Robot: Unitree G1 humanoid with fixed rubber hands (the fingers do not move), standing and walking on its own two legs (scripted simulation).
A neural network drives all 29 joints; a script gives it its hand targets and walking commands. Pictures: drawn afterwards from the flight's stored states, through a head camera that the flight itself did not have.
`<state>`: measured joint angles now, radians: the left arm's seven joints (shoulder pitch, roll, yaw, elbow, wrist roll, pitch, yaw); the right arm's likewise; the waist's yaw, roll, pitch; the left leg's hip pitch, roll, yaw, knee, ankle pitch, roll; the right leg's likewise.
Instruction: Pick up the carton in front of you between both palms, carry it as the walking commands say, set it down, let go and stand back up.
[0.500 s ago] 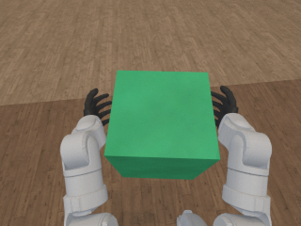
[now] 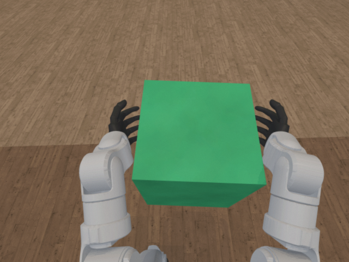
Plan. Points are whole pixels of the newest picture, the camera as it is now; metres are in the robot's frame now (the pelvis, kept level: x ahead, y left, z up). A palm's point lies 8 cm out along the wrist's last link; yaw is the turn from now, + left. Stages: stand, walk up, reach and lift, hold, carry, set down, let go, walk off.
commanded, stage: carry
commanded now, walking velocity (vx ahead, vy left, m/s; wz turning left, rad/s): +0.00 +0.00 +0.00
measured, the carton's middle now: (191, 152) +0.36 +0.01 +0.07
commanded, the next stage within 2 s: none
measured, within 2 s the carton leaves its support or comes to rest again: neither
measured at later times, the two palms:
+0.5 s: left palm (132, 69) +0.55 +0.17 +0.16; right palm (251, 72) +0.55 -0.14 +0.16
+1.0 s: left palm (138, 54) +0.63 +0.17 +0.16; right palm (247, 52) +0.64 -0.14 +0.16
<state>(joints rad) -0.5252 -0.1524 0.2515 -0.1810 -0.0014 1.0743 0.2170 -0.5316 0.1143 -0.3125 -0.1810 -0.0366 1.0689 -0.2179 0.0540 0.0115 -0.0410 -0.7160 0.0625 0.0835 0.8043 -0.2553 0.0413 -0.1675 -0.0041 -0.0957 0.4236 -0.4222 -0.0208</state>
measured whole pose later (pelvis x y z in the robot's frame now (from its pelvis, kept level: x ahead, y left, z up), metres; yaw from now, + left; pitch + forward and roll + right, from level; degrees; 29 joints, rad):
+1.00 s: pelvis +0.31 +0.01 +0.01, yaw +2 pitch +3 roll -1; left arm -0.58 -0.15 0.31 0.05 0.07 1.09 0.22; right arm -0.55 0.10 -0.33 0.01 -0.04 1.11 -0.22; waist 0.03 0.02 -0.14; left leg -0.29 0.02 0.05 0.89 -0.56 0.02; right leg -0.25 0.03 -0.12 0.62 -0.51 -0.05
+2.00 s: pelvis +0.81 +0.03 +0.07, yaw +0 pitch +4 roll +0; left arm -0.54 -0.14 0.26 -0.15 -0.01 1.08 0.22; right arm -0.55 0.12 -0.33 -0.15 -0.04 1.08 -0.22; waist 0.07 0.01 -0.03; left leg -0.73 0.06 0.04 1.02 -0.32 0.03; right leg -0.25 0.01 -0.10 0.46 -0.36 -0.05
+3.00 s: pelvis +1.43 +0.07 +0.08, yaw +1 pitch +2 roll +0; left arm 0.04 -0.13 0.02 -0.54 0.01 1.15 0.17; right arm 0.04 0.13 -0.04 -0.55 -0.02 1.16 -0.16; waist 0.02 0.00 -0.13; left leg -0.47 0.05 0.19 0.45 0.00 -0.02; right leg 0.00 -0.05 -0.16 0.35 -0.39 0.02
